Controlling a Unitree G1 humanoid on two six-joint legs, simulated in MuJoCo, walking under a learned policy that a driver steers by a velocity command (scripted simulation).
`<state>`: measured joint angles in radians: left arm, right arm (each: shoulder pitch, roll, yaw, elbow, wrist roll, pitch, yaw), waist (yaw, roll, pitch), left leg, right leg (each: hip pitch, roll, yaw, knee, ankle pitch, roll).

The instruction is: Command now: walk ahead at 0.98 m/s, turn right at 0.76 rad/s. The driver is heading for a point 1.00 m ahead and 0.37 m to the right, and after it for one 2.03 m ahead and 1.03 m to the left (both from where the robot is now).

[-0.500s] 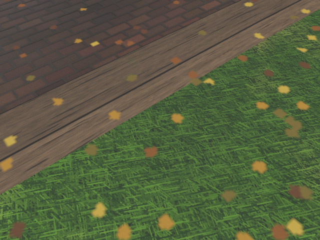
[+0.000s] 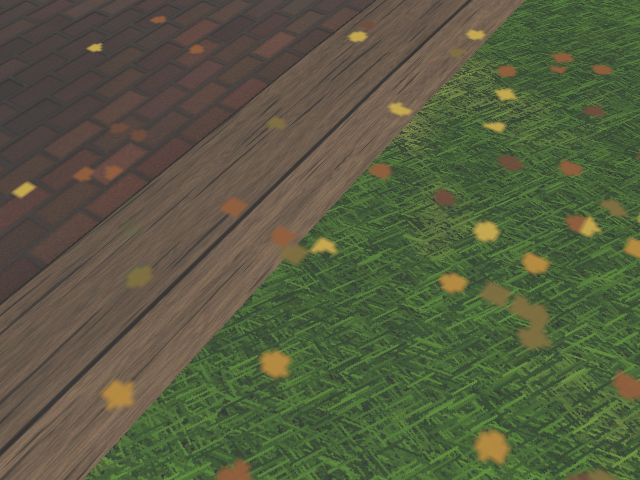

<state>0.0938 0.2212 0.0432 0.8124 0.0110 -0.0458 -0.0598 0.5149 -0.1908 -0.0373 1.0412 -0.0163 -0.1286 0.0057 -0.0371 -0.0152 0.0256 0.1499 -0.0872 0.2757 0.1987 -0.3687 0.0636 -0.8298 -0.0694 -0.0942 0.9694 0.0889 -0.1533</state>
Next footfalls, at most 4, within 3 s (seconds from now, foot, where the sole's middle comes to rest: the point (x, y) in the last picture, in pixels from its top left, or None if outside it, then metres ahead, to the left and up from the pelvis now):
0.14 right None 0.30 -0.02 -0.76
0.54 left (303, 367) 0.75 0.05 -0.76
1.02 right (471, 302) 0.91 -0.37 -0.76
1.42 left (524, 219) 1.18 -0.57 -0.76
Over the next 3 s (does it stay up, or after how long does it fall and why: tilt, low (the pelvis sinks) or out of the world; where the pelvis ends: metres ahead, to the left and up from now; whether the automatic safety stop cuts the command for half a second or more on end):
stays up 1.50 -0.44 0.01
